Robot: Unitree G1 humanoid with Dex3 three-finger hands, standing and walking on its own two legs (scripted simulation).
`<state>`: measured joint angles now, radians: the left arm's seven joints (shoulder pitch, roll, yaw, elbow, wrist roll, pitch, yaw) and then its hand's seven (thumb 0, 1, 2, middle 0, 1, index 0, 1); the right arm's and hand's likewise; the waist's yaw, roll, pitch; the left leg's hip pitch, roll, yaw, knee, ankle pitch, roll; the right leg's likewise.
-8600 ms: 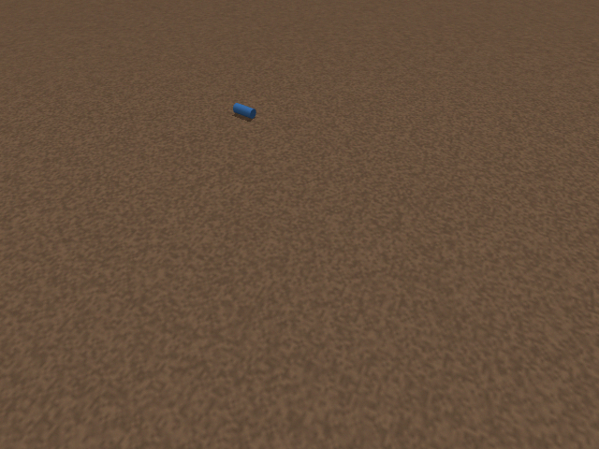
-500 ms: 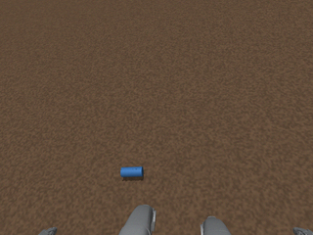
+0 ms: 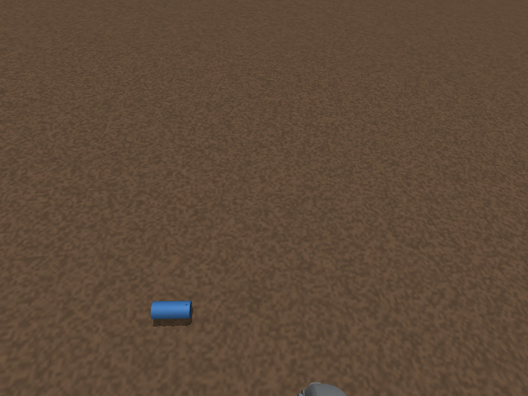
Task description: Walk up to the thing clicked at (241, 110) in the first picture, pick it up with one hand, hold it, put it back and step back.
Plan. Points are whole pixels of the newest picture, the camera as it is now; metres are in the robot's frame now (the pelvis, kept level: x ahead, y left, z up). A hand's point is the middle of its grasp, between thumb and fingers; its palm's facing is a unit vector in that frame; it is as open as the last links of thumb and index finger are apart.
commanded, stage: walk up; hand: left
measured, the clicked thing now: (171, 309) +0.52 +0.32 -0.71
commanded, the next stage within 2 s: stand in 0.52 s
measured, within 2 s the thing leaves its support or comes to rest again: neither
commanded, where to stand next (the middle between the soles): +0.09 +0.01 m, yaw +2 degrees
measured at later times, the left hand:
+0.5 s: hand out of the picture +0.02 +0.36 -0.08, palm faces +0.10 -0.75 -0.65, open 7.4 cm
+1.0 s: hand out of the picture +0.05 +0.29 -0.14, palm faces +0.08 -0.95 -0.31, open 7.4 cm
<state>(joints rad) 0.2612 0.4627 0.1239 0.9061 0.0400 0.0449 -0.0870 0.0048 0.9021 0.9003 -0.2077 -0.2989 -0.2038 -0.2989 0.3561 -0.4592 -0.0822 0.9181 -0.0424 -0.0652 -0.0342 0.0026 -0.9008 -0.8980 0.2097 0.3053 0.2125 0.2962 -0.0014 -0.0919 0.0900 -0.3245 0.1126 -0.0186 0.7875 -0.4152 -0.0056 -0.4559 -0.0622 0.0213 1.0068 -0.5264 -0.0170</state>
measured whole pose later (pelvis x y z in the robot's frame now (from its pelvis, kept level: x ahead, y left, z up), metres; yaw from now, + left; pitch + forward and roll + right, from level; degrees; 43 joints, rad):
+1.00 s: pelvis +0.00 +0.04 +0.02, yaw +5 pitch -4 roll +0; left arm 0.17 0.35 0.01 1.04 0.00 -0.02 -0.02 0.00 0.90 0.90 -0.21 -0.30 -0.21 -0.30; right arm 0.17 -0.37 -0.05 1.04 -0.02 -0.01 0.01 0.00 -0.91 -0.90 0.20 0.30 0.20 0.29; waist 0.01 -0.03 0.08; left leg -0.24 0.02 -0.06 0.60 -0.29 -0.05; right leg -0.29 -0.03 0.01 0.61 -0.25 0.02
